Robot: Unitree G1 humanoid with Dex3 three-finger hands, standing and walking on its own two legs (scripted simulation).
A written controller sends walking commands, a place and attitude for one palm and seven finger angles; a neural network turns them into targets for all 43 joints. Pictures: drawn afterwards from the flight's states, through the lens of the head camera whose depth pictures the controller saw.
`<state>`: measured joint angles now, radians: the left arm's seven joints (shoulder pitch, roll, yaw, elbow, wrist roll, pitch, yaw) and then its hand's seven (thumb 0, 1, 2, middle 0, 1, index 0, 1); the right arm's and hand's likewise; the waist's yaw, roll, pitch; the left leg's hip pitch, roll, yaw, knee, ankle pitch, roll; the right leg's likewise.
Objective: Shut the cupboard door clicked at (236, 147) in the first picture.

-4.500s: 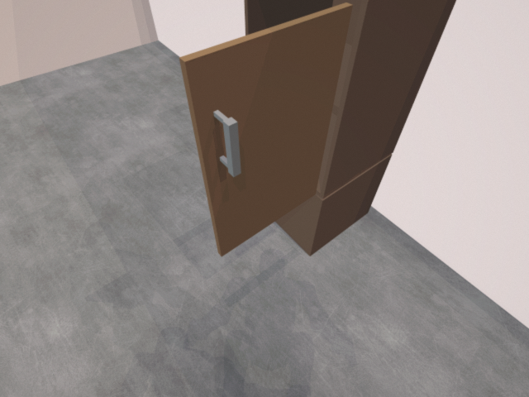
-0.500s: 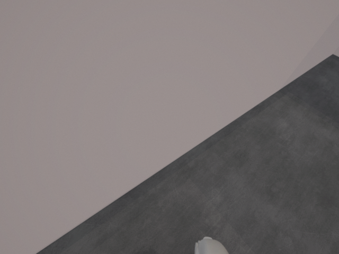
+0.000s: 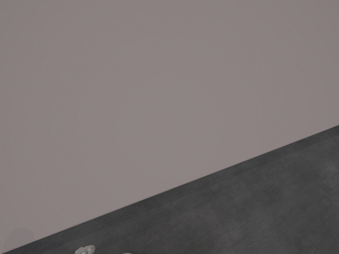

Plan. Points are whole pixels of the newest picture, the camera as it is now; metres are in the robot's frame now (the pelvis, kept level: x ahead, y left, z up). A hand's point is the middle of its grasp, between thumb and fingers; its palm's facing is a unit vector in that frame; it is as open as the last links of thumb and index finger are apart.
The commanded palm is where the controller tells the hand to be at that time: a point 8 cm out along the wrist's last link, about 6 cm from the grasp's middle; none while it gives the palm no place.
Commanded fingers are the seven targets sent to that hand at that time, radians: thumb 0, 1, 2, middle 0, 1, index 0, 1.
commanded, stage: turn to face it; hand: left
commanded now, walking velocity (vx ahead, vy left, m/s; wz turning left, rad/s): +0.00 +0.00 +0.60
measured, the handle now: out of the picture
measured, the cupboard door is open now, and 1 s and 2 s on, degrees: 91 91 91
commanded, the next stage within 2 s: none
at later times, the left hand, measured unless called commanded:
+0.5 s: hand out of the picture +0.03 +0.16 -0.13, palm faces +0.30 -0.91 -0.29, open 7.4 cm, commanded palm none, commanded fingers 0.00 0.90 0.90 -0.20 -0.30 -0.20 -0.30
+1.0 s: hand out of the picture -0.01 +0.20 -0.14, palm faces +0.58 -0.77 -0.25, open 7.4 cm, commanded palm none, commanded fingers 0.00 0.90 0.90 -0.20 -0.30 -0.20 -0.30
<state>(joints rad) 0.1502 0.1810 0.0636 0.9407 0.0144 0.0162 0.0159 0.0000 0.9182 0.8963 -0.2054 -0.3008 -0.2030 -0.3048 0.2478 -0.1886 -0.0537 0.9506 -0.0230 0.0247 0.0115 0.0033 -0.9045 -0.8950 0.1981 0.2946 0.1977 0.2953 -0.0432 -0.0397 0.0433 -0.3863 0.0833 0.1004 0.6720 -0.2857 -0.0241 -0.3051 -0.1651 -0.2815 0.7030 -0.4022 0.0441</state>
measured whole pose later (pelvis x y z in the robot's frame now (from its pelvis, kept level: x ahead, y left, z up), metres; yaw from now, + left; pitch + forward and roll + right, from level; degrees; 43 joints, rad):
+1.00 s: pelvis +0.04 -0.04 +0.02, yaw +35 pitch +2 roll -1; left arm 0.13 0.26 0.08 0.90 0.01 0.05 0.01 0.01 0.92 0.90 -0.20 -0.30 -0.20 -0.30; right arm 0.17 -0.21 -0.04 0.93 -0.03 0.03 -0.01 0.00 -0.90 -0.89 0.20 0.30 0.20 0.30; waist 0.00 -0.02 0.09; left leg -0.28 -0.01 -0.03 0.48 -0.24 0.03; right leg -0.47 -0.08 0.00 0.99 -0.40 0.10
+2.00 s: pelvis +0.12 -0.04 +0.01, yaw +72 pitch +2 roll +0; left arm 0.12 0.23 0.05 0.85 0.01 0.02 0.01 0.01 0.91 0.90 -0.20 -0.30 -0.20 -0.30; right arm 0.21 -0.22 -0.06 0.93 -0.02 0.05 0.00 0.00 -0.90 -0.89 0.20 0.30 0.20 0.30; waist -0.03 0.01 0.07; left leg -0.35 -0.06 -0.14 0.59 -0.28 -0.01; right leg -0.28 -0.03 -0.02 0.54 -0.32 0.04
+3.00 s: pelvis +0.16 +0.01 +0.02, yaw +108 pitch +0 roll +2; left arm 0.17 0.17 0.03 0.89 0.01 0.01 0.02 0.01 0.91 0.90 -0.20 -0.30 -0.20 -0.30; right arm 0.20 -0.25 -0.08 0.97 -0.02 0.08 0.01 0.01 -0.90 -0.89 0.20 0.29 0.20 0.30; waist -0.04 0.04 0.08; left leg -0.48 -0.03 -0.04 1.14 -0.43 -0.04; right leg -0.22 -0.05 -0.10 0.51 -0.29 -0.02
